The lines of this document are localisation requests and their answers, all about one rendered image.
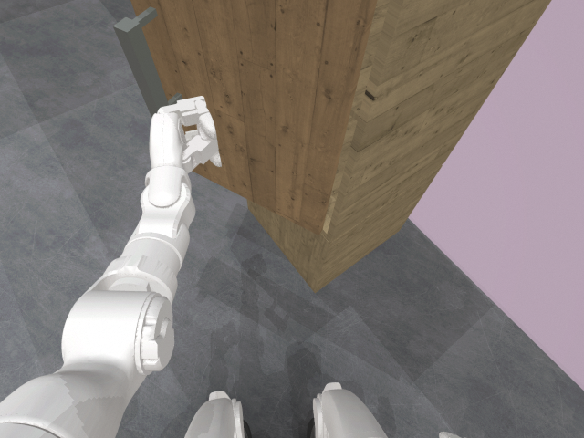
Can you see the robot left shin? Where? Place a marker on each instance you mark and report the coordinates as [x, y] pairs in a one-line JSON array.
[[217, 395]]

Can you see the left robot upper arm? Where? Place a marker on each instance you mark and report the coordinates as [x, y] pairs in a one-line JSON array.
[[114, 339]]

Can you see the cupboard door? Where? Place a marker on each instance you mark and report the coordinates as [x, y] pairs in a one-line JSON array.
[[279, 78]]

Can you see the robot left hand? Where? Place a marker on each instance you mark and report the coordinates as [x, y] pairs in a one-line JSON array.
[[168, 142]]

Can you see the right robot thigh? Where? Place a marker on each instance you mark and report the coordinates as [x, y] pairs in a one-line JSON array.
[[341, 414]]

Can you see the handle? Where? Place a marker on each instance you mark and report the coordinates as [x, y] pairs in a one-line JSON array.
[[136, 50]]

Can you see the left robot forearm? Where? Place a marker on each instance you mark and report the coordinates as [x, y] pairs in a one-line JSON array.
[[155, 252]]

